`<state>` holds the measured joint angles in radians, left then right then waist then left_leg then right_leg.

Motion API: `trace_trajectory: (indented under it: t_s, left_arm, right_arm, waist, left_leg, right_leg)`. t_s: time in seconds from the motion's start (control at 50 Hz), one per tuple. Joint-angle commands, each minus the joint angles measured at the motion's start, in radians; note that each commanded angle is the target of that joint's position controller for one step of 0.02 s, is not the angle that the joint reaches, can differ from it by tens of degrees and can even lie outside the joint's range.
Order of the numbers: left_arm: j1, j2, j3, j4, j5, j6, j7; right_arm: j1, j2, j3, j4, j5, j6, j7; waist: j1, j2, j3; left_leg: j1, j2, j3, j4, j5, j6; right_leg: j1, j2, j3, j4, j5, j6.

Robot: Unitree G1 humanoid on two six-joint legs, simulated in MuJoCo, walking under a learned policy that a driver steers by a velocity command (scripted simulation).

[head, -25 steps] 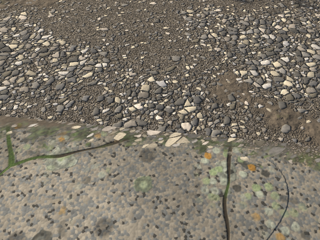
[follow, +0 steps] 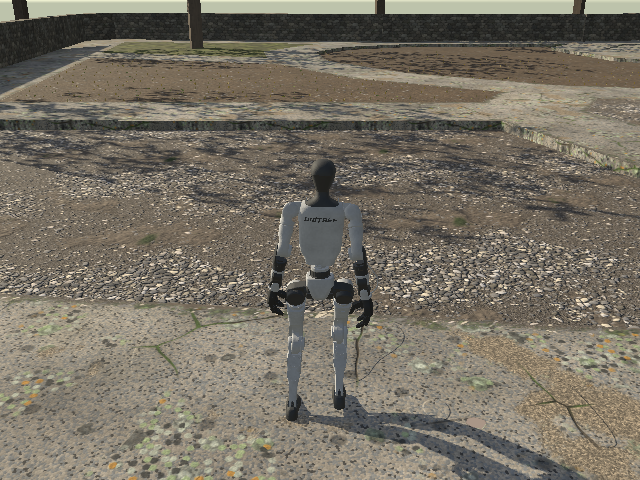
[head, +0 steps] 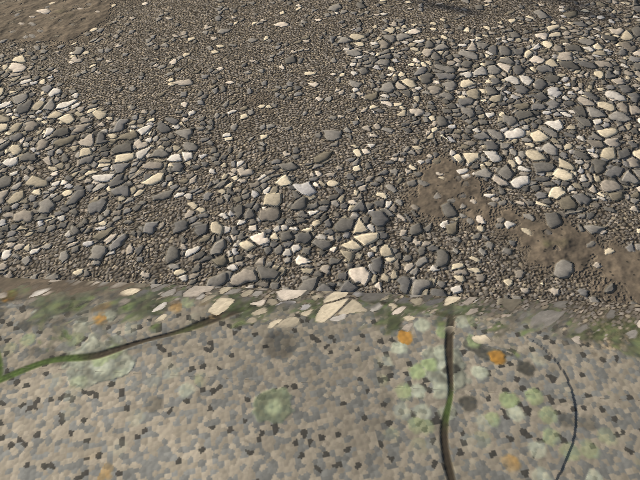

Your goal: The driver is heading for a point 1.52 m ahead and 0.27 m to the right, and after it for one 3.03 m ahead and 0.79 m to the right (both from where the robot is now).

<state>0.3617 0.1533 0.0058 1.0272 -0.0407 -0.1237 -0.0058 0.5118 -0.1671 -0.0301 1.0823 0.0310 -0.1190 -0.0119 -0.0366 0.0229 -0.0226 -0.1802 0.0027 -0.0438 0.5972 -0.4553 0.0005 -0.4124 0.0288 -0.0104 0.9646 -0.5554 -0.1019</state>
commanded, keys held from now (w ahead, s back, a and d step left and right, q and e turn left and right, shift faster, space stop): w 1.00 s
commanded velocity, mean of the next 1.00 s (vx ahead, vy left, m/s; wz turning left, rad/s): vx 0.47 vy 0.00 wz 0.00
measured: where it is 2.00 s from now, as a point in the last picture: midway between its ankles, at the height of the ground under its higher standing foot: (354, 300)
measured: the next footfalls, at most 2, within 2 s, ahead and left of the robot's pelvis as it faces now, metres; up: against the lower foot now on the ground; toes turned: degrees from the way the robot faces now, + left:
right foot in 0.14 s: +0.16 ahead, -0.15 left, +0.00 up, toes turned -1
left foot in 0.72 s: +0.56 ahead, +0.03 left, +0.00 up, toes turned +2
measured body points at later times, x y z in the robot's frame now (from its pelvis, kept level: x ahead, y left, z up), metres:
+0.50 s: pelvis +0.22 -0.09 +0.02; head +0.23 -0.10 +0.47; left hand +0.13 +0.11 -0.12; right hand +0.39 -0.31 -0.10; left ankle +0.41 +0.08 -0.64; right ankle +0.12 -0.15 -0.72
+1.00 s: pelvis +0.53 -0.05 +0.02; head +0.54 -0.06 +0.47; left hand +0.67 +0.17 -0.10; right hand +0.47 -0.27 -0.13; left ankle +0.52 +0.03 -0.72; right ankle +0.63 -0.22 -0.66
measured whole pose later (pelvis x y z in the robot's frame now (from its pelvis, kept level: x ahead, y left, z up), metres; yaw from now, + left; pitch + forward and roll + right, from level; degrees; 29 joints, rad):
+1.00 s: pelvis +0.53 -0.05 +0.02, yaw -1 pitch +1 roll +2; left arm 0.17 0.20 0.03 0.89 0.08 -0.07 -0.04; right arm 0.44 -0.16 -0.04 1.06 -0.06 -0.12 0.03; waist -0.07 -0.03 -0.01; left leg -0.14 -0.09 0.08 0.27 -0.16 0.08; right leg -0.67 -0.14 0.04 0.94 -0.17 -0.08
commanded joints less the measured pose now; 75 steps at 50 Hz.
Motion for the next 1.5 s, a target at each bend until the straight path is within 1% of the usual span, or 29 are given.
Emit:
trace_trajectory:
  t_s: [0.02,0.06,0.12,0.14,0.16,0.18,0.22,0.28,0.4,0.42,0.5,0.64,0.72,0.74,0.76,0.78,0.8,0.82,0.88,0.98,1.06,1.22,1.24,1.26,1.28,1.3,1.34,1.4,1.5]
  left_arm:
    - [-0.23,0.088,0.007,-0.183,-0.009,-0.039,-0.016]
    - [-0.1,0.07,0.006,-0.135,-0.005,-0.029,-0.036]
    - [0.268,0.166,0.081,0.003,0.007,0.02,-0.011]
    - [0.371,0.248,0.094,0.013,0.019,0.027,0.003]
    - [0.367,0.273,0.073,-0.001,0.044,0.011,-0.004]
    - [0.207,0.238,0.059,-0.027,0.036,-0.002,-0.016]
    - [-0.005,0.18,0.036,-0.076,0.032,-0.014,-0.036]
    - [0.002,0.112,0.019,-0.056,0.047,-0.001,-0.035]
    - [0.126,0.154,0.021,-0.02,0.049,0.015,0.003]
    - [0.217,-0.003,-0.033,0.018,0.166,-0.023,-0.02]
    - [0.263,0.073,-0.03,0.048,0.118,-0.026,-0.058]
    - [0.317,0.116,-0.018,0.102,0.129,0.002,-0.05]
    - [0.27,0.21,0.036,0.073,0.143,0.018,-0.049]
    - [0.359,0.128,0.016,0.07,0.159,0.015,-0.047]
    - [0.439,0.051,-0.021,0.033,0.167,0.006,-0.069]
    - [0.193,0.086,0.008,-0.022,0.1,0.011,-0.087]
    - [0.056,0.097,0.023,-0.078,0.076,0.004,-0.077]
    - [-0.01,0.122,0.033,-0.096,0.094,0.002,-0.049]
    - [0.042,0.007,0.012,-0.11,0.129,0.036,-0.023]
    - [-0.078,0.03,0.007,-0.139,0.117,0.057,-0.044]
    - [-0.239,0.085,0.018,-0.192,0.113,0.077,-0.047]
    - [-0.367,0.128,0.059,-0.221,0.082,0.039,-0.029]
    - [-0.285,0.157,0.074,-0.195,0.068,0.023,-0.026]
    - [-0.106,0.223,0.09,-0.142,0.06,0.01,-0.025]
    - [0.173,0.243,0.09,-0.09,0.069,0.012,-0.023]
    - [0.274,0.202,0.093,-0.027,0.115,0.006,-0.017]
    - [0.056,0.171,0.09,-0.054,0.097,-0.002,-0.004]
    - [0.001,0.026,0.047,-0.066,0.097,0.006,0.004]
    - [0.065,0.077,0.057,-0.037,0.114,-0.022,-0.034]
  right_arm:
    - [0.111,-0.159,-0.025,-0.015,0.002,0.011,-0.015]
    - [-0.068,-0.182,-0.023,-0.08,0.008,0.039,-0.024]
    - [-0.112,-0.192,-0.014,-0.107,-0.019,0.036,-0.016]
    - [-0.119,-0.105,0.008,-0.133,-0.037,0.028,-0.014]
    - [-0.004,0.011,0.027,-0.153,-0.006,0.002,-0.011]
    - [-0.001,-0.024,0.023,-0.156,0.034,-0.015,-0.005]
    - [-0.148,-0.091,0.007,-0.186,0.009,-0.018,-0.006]
    - [-0.101,-0.138,-0.025,-0.157,-0.005,0.013,-0.003]
    - [-0.365,-0.108,-0.027,-0.244,-0.019,0.022,0.011]
    - [-0.404,-0.002,0.021,-0.249,-0.133,0.033,0.054]
    - [-0.513,-0.066,0.01,-0.284,-0.102,0.062,0.073]
    - [-0.675,-0.067,0.009,-0.341,-0.083,0.082,0.082]
    - [-0.464,-0.149,-0.033,-0.274,-0.051,0.071,0.055]
    - [-0.239,-0.17,-0.035,-0.203,-0.049,0.064,0.049]
    - [0.031,-0.194,-0.038,-0.148,-0.04,0.052,0.04]
    - [0.208,-0.166,-0.038,-0.041,-0.101,0.041,0.031]
    - [0.055,-0.207,-0.057,-0.056,-0.108,0.012,0.022]
    - [-0.117,-0.16,-0.049,-0.087,-0.093,0.005,0.013]
    - [-0.221,0.0,-0.004,-0.105,-0.067,-0.005,0.011]
    - [-0.173,-0.043,-0.006,-0.108,-0.102,-0.034,0.049]
    - [-0.038,-0.093,-0.004,-0.065,-0.089,-0.034,0.079]
    - [0.019,-0.118,-0.015,-0.026,-0.088,0.013,0.056]
    - [0.011,-0.122,-0.019,-0.031,-0.093,0.012,0.051]
    - [0.054,-0.054,-0.001,-0.047,-0.102,0.006,0.047]
    - [0.134,0.037,0.033,-0.069,-0.117,-0.008,0.067]
    - [-0.072,-0.056,-0.002,-0.099,-0.086,-0.008,0.078]
    - [-0.145,-0.088,-0.019,-0.114,-0.083,-0.009,0.043]
    - [-0.174,0.012,0.0,-0.139,-0.116,0.011,0.028]
    - [-0.232,-0.003,-0.014,-0.182,-0.099,0.046,0.064]
  waist:
    - [-0.026,0.099,0.151]
    - [0.073,0.064,0.104]
    - [0.261,-0.016,-0.009]
    - [0.277,-0.293,-0.017]
    - [0.177,-0.463,-0.073]
    - [0.099,-0.283,0.021]
    - [0.063,-0.036,0.13]
    - [0.015,-0.11,0.09]
    - [0.059,-0.064,0.1]
    - [0.073,-0.11,0.068]
    - [0.081,-0.074,0.096]
    - [0.072,-0.11,0.127]
    - [-0.043,-0.123,-0.036]
    - [-0.062,-0.027,-0.239]
    - [-0.13,0.161,-0.454]
    - [-0.203,0.067,-0.344]
    - [-0.143,0.009,-0.079]
    - [-0.086,-0.017,0.043]
    - [0.056,-0.003,0.036]
    - [0.04,0.007,0.075]
    - [0.004,0.028,0.068]
    - [0.02,0.036,0.062]
    - [0.051,0.033,0.008]
    - [0.082,-0.104,-0.191]
    - [0.161,-0.337,-0.407]
    - [0.24,-0.178,-0.217]
    - [0.139,-0.059,0.003]
    - [0.053,-0.037,0.029]
    - [0.019,-0.071,0.012]
  left_leg:
    - [0.304,0.381,-0.479,-0.285,0.258,0.221]
    - [-0.047,0.227,-0.228,-0.329,0.117,0.131]
    - [-0.317,0.064,0.008,0.022,0.444,0.057]
    - [-0.425,-0.006,0.068,0.434,0.214,0.002]
    - [-0.554,-0.106,-0.063,0.739,-0.091,0.012]
    - [-0.656,-0.027,-0.106,0.86,-0.005,0.049]
    - [-0.619,0.085,-0.074,0.788,0.223,0.091]
    - [-0.485,0.13,-0.027,0.622,0.33,0.091]
    - [-0.654,0.125,0.018,0.358,0.478,0.05]
    - [-0.68,0.131,-0.007,0.309,0.599,0.054]
    - [-0.698,0.085,0.051,0.17,0.613,0.044]
    - [-0.527,0.017,0.103,-0.009,0.49,0.099]
    - [-0.036,-0.06,0.157,-0.027,0.487,0.147]
    - [0.422,0.048,0.039,0.086,0.696,0.256]
    - [0.884,0.325,-0.445,-0.064,0.608,0.496]
    - [0.761,0.36,-0.602,-0.224,0.516,0.433]
    - [0.457,0.345,-0.492,-0.283,0.377,0.343]
    - [0.195,0.312,-0.372,-0.343,0.376,0.323]
    - [-0.089,0.231,-0.173,-0.451,0.463,0.3]
    - [-0.21,0.156,-0.022,-0.498,0.484,0.277]
    - [-0.042,0.192,-0.039,-0.443,0.659,0.278]
    - [0.2,0.242,-0.036,-0.286,0.701,0.19]
    - [0.118,0.194,-0.004,-0.194,0.777,0.153]
    - [-0.049,0.073,0.074,0.069,0.601,0.072]
    - [-0.403,-0.091,0.07,0.396,-0.036,-0.001]
    - [-0.615,-0.071,-0.04,0.647,-0.152,0.044]
    - [-0.583,0.056,-0.079,0.703,0.04,0.09]
    - [-0.464,0.121,-0.075,0.601,0.2,0.095]
    - [-0.41,0.106,0.032,0.372,0.394,-0.016]
  right_leg:
    - [-0.574,-0.145,0.099,0.024,-0.071,0.001]
    - [-0.061,-0.088,-0.013,-0.276,0.243,0.016]
    - [0.504,0.024,-0.09,-0.298,0.351,0.05]
    - [0.525,-0.203,0.285,-0.511,0.147,-0.021]
    - [0.561,-0.402,0.887,-0.824,0.041,-0.157]
    - [0.473,-0.449,0.95,-0.867,-0.151,-0.172]
    - [0.268,-0.36,0.58,-0.8,0.116,-0.115]
    - [0.237,-0.211,0.255,-0.811,0.423,-0.055]
    - [0.369,-0.222,0.155,-0.829,0.742,-0.061]
    - [0.421,-0.238,0.158,-0.817,0.738,-0.162]
    - [0.474,-0.246,0.122,-0.832,0.917,-0.179]
    - [0.555,-0.256,0.063,-0.815,1.062,-0.122]
    - [0.475,-0.22,0.01,-0.497,1.538,-0.026]
    - [0.223,-0.146,0.006,-0.227,1.258,0.027]
    - [-0.188,0.028,0.036,0.161,0.52,0.107]
    - [-0.307,0.063,0.123,0.459,0.044,0.075]
    - [-0.368,-0.031,0.17,0.49,0.098,0.033]
    - [-0.306,-0.105,0.157,0.414,0.152,0.016]
    - [-0.092,-0.163,0.115,0.267,0.132,0.0]
    - [-0.113,-0.168,0.01,-0.079,0.489,0.026]
    - [-0.152,-0.132,0.023,-0.288,0.638,0.052]
    - [-0.025,-0.064,-0.032,-0.474,0.506,-0.02]
    - [0.174,-0.049,-0.034,-0.445,0.564,-0.053]
    - [0.542,-0.152,0.093,-0.388,0.75,-0.177]
    - [0.977,-0.387,0.541,-0.567,0.585,-0.376]
    - [0.891,-0.375,0.64,-0.669,0.422,-0.289]
    - [0.513,-0.347,0.445,-0.721,0.389,-0.216]
    - [0.319,-0.285,0.289,-0.791,0.52,-0.184]
    - [0.199,-0.195,0.058,-0.73,1.066,-0.174]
